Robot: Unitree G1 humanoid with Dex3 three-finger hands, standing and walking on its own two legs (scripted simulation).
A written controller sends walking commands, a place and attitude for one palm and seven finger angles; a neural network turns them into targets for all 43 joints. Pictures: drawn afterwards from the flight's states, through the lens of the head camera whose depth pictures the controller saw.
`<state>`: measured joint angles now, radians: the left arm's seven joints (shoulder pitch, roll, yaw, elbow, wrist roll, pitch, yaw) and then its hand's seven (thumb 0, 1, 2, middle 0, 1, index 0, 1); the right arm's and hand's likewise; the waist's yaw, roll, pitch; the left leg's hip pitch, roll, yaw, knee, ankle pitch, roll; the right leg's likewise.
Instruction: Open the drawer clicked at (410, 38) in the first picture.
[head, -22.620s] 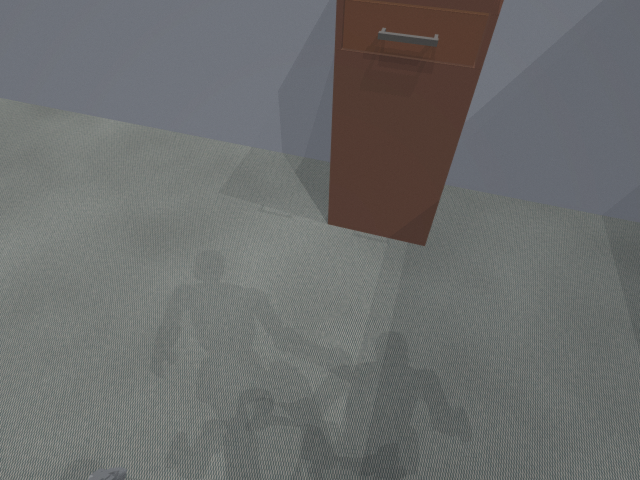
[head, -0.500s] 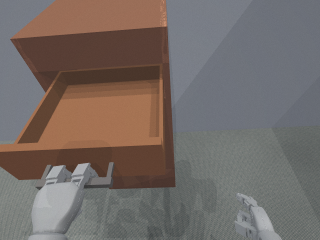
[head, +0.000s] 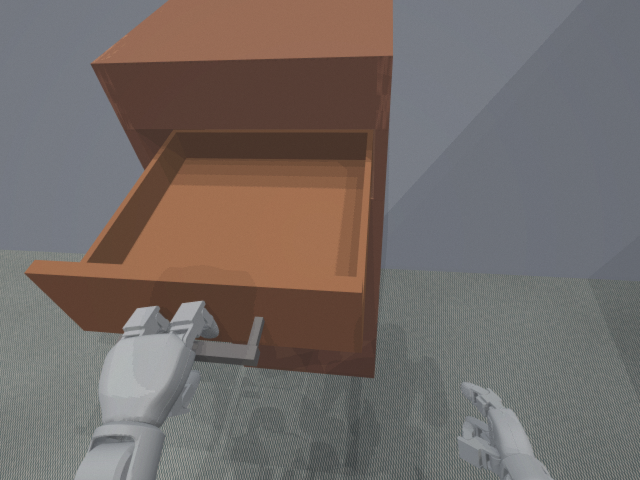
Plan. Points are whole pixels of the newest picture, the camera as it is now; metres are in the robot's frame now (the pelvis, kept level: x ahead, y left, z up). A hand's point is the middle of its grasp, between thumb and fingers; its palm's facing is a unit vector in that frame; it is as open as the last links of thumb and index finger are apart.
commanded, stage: open the thumb to release the handle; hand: left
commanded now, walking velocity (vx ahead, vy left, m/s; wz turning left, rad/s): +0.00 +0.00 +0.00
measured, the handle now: (192, 335) +0.25 +0.19 +0.08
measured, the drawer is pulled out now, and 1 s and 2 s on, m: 0.30 0.30 0.30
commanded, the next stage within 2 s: lift the hand off the handle in 0.20 s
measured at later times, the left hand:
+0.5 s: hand (187, 386) +0.20 +0.19 +0.06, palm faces +0.10 -0.14 -0.99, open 13.8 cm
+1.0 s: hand (175, 363) +0.20 +0.19 +0.10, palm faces +0.10 -0.11 -0.99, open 13.5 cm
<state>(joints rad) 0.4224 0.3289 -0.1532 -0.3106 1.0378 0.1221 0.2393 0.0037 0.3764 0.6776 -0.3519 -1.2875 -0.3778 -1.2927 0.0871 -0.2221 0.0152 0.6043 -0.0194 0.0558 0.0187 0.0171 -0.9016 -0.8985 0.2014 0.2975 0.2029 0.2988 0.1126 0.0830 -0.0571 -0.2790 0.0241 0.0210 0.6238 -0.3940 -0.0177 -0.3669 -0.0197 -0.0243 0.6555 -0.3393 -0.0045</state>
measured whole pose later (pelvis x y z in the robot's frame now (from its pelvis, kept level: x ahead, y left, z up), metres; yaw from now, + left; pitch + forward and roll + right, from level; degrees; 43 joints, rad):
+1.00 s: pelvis -0.03 -0.01 +0.01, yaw +0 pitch -2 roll +1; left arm 0.24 0.40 -0.18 -0.27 0.98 0.13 0.13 0.00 -0.49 0.30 -0.36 -1.21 -0.38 -1.23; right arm 0.06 -0.23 0.02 0.65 0.00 0.06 -0.01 0.02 -0.90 -0.90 0.20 0.30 0.20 0.30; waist 0.11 0.11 -0.01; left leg -0.16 0.03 0.02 0.48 -0.29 -0.03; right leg -0.25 -0.01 -0.03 0.52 -0.24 -0.01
